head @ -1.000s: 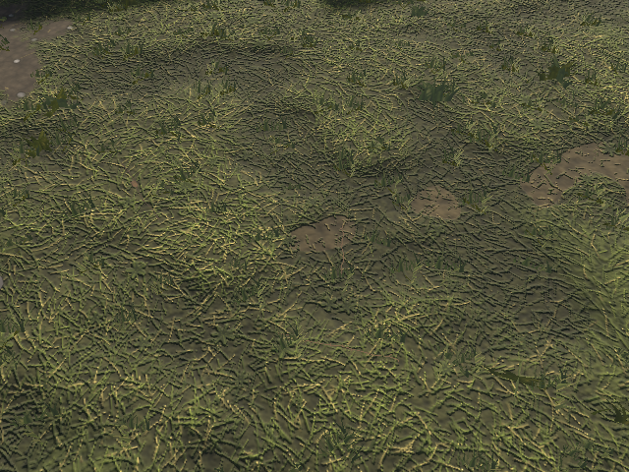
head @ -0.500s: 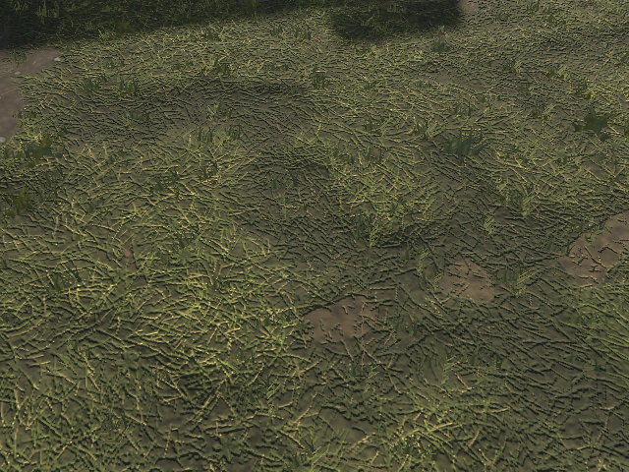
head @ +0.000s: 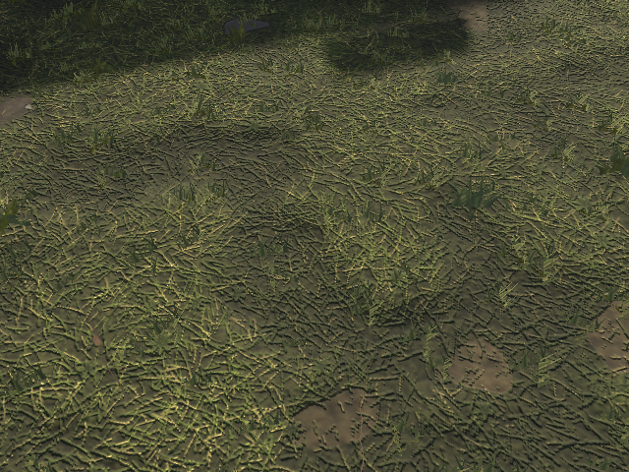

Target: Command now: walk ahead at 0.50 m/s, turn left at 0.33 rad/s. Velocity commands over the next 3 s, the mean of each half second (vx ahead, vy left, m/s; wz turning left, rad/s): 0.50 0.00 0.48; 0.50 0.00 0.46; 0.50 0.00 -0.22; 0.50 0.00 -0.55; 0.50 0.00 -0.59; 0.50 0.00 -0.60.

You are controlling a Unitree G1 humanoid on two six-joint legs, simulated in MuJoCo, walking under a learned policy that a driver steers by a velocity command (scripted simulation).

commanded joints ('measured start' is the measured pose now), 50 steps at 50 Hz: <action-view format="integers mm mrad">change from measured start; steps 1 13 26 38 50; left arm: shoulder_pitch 150 320 204 -4 83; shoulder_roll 82 94 155 119 176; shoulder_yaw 23 17 34 17 20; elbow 13 75 -77 -170 -174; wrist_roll -9 -19 -23 8 -13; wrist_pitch -9 -43 -10 57 15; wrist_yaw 6 28 7 -10 -5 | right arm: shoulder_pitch -24 -327 -27 -21 19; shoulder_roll -81 -33 -313 -210 -246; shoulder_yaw -27 -16 -107 -62 -49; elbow -71 -209 -197 -186 -160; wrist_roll -13 -27 -23 2 -24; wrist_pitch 1 56 61 5 -11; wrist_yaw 7 58 21 11 -10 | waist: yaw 62 54 -85 10 83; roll -62 -84 45 21 61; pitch -45 41 -274 -21 -97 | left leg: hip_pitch -353 -446 488 128 291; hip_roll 98 110 359 125 149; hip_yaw -58 55 -686 -266 -211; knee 152 -228 -793 -854 -554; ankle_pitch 105 413 145 576 1103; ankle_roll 14 -28 361 162 62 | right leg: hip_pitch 290 296 -374 -330 83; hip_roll -323 -240 -18 -122 35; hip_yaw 366 -38 125 124 65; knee -358 -397 961 360 -39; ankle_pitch -49 323 -310 67 32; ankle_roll -93 -28 90 151 1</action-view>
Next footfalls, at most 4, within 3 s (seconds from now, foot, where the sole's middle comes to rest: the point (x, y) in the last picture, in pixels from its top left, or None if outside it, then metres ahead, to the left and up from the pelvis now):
0.48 left None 0.36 0.12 -0.77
1.02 right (269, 355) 0.73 0.12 -0.77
1.54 left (152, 309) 0.87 0.41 -0.77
2.06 right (231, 213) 1.16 0.23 -0.77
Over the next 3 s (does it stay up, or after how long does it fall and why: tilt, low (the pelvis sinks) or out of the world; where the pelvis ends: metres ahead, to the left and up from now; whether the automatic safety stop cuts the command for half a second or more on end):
stays up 1.50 0.22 0.01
